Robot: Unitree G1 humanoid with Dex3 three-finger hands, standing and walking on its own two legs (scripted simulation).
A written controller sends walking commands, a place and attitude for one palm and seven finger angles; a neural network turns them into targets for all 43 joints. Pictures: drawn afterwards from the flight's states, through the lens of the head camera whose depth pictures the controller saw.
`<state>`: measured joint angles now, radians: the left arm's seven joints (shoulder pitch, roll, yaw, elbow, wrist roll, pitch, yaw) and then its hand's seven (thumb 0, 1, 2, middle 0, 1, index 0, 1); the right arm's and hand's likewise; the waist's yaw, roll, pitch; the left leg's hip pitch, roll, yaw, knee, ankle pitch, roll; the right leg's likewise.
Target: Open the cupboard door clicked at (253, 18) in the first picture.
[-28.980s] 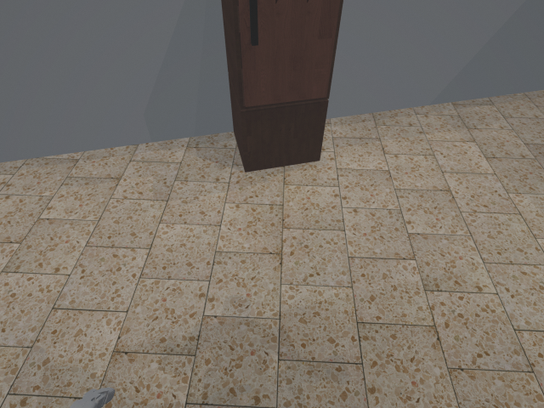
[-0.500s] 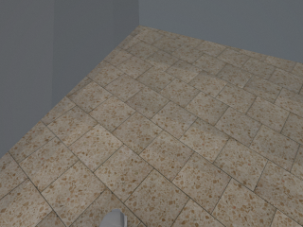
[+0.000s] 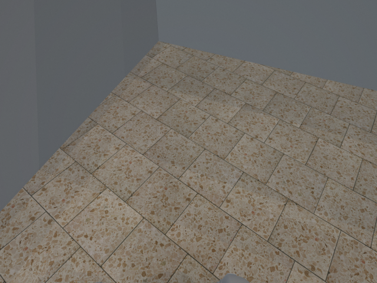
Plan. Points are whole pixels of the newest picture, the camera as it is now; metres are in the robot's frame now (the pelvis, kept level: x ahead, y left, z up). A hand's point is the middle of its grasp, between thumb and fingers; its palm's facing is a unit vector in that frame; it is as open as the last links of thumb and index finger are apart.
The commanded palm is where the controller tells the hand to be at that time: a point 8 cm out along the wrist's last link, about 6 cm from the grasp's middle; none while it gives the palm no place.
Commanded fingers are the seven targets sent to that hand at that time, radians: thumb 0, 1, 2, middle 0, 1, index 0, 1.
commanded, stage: turn to face it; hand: left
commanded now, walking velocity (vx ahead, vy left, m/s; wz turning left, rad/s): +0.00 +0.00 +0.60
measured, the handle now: out of the picture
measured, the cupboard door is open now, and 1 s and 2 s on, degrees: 45 45 45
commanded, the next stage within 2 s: none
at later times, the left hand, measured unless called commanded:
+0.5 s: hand out of the picture +0.12 +0.23 -0.18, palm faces +0.32 -0.92 -0.22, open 7.4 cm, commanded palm none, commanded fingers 0.00 0.90 0.90 -0.20 -0.30 -0.20 -0.30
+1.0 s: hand out of the picture +0.06 +0.12 -0.16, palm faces +0.59 -0.77 -0.25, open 7.4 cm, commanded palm none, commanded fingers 0.00 0.90 0.90 -0.20 -0.30 -0.20 -0.30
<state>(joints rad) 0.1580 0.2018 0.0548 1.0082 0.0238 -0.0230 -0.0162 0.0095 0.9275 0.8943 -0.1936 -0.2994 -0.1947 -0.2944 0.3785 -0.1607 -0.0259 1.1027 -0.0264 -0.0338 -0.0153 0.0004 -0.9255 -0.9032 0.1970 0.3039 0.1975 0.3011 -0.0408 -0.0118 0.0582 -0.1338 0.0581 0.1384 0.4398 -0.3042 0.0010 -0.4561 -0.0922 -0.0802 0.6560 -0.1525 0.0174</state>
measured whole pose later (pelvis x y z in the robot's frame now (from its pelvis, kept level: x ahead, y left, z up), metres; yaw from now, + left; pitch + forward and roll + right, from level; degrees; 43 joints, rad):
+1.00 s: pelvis +0.13 -0.06 +0.00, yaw +37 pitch +1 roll +3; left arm 0.23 0.17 0.03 0.90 0.02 0.00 0.02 0.01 0.91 0.89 -0.20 -0.30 -0.20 -0.30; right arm 0.09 -0.26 -0.07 0.92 -0.01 0.09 0.03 0.01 -0.91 -0.90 0.19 0.30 0.19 0.30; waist 0.00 -0.01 0.12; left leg -0.44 0.03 0.05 0.90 -0.44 -0.07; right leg -0.22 -0.12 -0.21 0.50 -0.30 -0.03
